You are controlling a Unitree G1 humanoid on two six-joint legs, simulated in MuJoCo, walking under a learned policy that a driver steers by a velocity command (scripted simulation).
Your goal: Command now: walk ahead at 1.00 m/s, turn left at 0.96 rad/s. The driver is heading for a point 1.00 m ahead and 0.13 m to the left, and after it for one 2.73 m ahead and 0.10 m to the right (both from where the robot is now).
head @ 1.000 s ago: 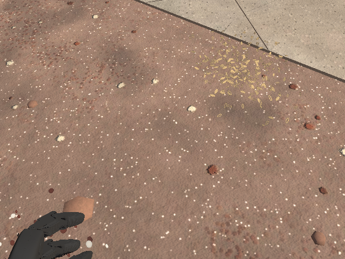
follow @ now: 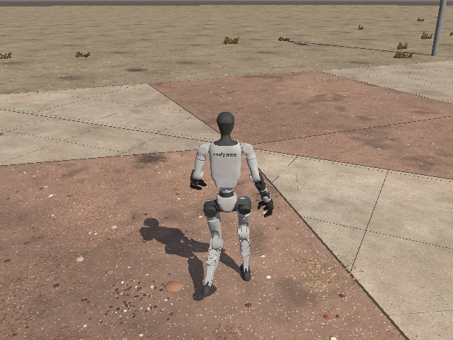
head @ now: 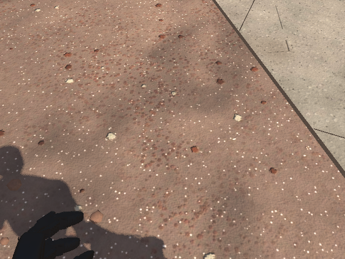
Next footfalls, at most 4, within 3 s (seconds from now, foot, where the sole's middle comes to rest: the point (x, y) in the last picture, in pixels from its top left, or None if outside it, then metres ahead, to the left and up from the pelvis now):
0.42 left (131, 249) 0.51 0.15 -0.75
0.88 right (127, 143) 1.00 0.18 -0.75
1.30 left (85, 88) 1.38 0.41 -0.75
1.78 right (154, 50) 1.69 0.03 -0.75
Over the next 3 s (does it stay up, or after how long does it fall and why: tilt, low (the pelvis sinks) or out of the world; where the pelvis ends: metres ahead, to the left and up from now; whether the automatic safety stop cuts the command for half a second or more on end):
stays up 2.11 -0.13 0.03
